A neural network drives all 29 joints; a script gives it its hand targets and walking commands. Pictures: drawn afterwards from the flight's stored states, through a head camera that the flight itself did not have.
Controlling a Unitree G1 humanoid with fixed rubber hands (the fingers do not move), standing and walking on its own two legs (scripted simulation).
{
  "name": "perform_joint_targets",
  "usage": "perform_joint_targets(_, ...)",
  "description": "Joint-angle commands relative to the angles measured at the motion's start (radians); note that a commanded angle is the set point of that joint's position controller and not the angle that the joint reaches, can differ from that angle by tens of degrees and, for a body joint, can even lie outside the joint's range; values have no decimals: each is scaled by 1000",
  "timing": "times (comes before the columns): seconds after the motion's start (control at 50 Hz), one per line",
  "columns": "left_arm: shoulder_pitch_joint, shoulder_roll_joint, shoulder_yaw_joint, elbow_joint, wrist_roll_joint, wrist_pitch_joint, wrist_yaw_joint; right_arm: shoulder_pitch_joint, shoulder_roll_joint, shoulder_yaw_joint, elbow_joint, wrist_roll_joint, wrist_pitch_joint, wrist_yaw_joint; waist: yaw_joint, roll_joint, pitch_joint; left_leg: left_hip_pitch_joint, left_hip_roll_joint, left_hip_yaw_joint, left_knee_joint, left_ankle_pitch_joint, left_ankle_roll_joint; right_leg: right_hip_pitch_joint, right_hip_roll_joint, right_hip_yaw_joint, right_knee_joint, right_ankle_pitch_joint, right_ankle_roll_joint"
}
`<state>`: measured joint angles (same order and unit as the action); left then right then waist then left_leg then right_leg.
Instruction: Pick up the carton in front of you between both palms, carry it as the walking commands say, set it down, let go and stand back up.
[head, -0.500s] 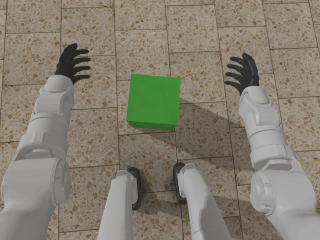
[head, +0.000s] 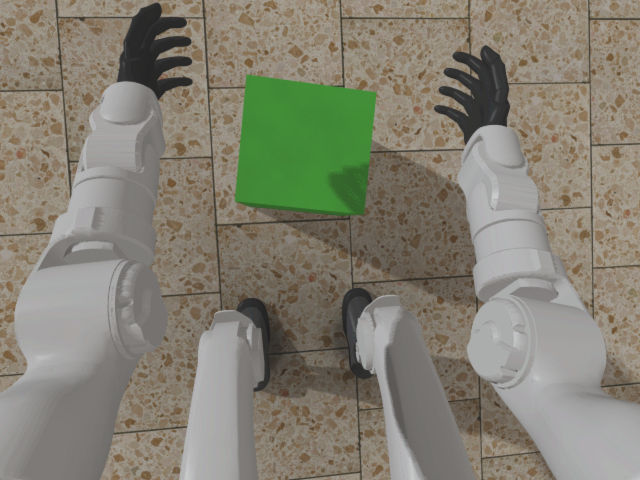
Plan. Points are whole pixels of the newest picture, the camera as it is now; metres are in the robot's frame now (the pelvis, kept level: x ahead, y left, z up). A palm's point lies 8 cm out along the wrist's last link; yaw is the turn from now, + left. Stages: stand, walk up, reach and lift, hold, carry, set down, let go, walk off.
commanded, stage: reach and lift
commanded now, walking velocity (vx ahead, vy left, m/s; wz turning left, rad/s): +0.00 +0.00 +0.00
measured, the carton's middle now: (302, 158) +0.50 -0.02 -0.46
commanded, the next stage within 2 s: none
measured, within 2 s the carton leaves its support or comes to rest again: leaves its support in 1.44 s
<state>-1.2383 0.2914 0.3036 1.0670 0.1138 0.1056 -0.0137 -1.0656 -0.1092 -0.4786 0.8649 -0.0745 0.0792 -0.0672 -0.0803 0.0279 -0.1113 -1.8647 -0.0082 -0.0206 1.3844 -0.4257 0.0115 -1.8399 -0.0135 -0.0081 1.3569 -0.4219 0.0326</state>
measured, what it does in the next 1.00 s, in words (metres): lowers itself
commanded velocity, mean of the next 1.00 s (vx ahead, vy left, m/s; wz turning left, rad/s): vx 0.00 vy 0.00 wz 0.00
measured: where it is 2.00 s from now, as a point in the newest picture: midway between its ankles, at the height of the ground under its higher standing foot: (310, 354)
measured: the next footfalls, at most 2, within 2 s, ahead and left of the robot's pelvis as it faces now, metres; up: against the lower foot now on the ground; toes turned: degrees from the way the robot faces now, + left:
none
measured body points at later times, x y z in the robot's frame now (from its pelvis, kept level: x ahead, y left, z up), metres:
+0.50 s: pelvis -0.06 -0.01 -0.19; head +0.31 +0.00 +0.06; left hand +0.53 +0.16 -0.36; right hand +0.48 -0.20 -0.36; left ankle +0.06 +0.11 -0.55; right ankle +0.07 -0.13 -0.55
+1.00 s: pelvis -0.04 +0.00 -0.21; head +0.33 +0.01 +0.03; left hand +0.54 +0.15 -0.39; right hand +0.49 -0.19 -0.39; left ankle +0.06 +0.11 -0.55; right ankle +0.07 -0.13 -0.55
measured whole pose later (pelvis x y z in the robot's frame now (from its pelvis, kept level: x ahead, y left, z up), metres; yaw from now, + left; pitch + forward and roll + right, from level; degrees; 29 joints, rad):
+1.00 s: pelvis -0.04 +0.00 -0.21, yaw -2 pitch +37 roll -4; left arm -1.58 0.45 -0.06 1.28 -0.22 0.06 0.06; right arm -1.41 -0.23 -0.21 1.11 0.21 0.03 -0.18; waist -0.06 -0.01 0.35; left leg -2.28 0.00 -0.04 2.21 -0.58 0.01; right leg -2.25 0.02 -0.01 2.16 -0.57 0.05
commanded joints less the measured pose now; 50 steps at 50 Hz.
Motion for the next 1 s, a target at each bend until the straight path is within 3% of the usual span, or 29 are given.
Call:
perform_joint_targets(0.0, -232, 143, -58, -125, -54, -44, 49, -164, -142, 59, -94, 69, -46, -25, -7, 82, -954, 520, -61, -21, 175, 523, -39, 234, 87, -49, 165, 452, 44)
perform_joint_targets(0.08, -315, 225, -184, -193, -188, -47, 85, -241, -218, 170, -153, 196, -44, -71, -18, 99, -1204, 589, -52, 0, 314, 533, -34, 305, 90, -68, 306, 489, 47)
perform_joint_targets(0.18, -431, 258, -280, -182, -306, -12, 96, -346, -262, 247, -125, 297, -5, -101, -25, 115, -1140, 518, -37, 23, 412, 334, -31, 245, 75, -85, 403, 308, 35)
perform_joint_targets(0.28, -541, 281, -297, -44, -321, 11, 84, -473, -266, 267, -9, 315, 21, -106, -13, 97, -909, 324, -12, 28, 453, 65, -19, 166, 45, -68, 457, 103, 28)
perform_joint_targets(0.36, -582, 286, -292, 89, -307, -7, 69, -547, -268, 258, 104, 287, 4, -97, -15, 58, -747, 207, 0, 9, 498, -37, -11, 120, 31, -55, 506, 23, 32)
perform_joint_targets(0.48, -650, 317, -313, 148, -324, -46, 68, -621, -295, 249, 167, 276, -35, -97, -17, 36, -704, 190, 4, -11, 584, 39, -15, 130, 26, -51, 595, 90, 30)
perform_joint_targets(0.64, -752, 344, -407, 20, -394, -76, 87, -662, -268, 334, 89, 368, -66, -121, -23, 81, -972, 365, 7, 0, 693, 243, -19, 262, 40, -64, 685, 302, 31)
perform_joint_targets(0.7, -725, 315, -411, 24, -378, -72, 83, -610, -216, 350, 151, 392, -56, -120, 5, 103, -870, 314, 4, 12, 687, 231, -19, 232, 57, -56, 688, 297, 28)
perform_joint_targets(0.78, -607, 275, -380, 102, -352, -60, 81, -520, -228, 299, 194, 339, -56, -123, -10, 118, -785, 317, -2, 1, 676, 227, -25, 148, 67, -66, 675, 250, 30)
perform_joint_targets(0.84, -568, 258, -347, 142, -326, -58, 76, -536, -245, 252, 161, 283, -67, -124, -17, 89, -695, 237, -10, -15, 671, 199, -22, 103, 64, -64, 674, 223, 33)
perform_joint_targets(0.98, -623, 175, -392, 124, -349, -72, 67, -581, -167, 283, 163, 287, -70, -98, -22, 32, -627, 168, -18, -24, 642, 152, -13, 99, 67, -61, 665, 198, 29)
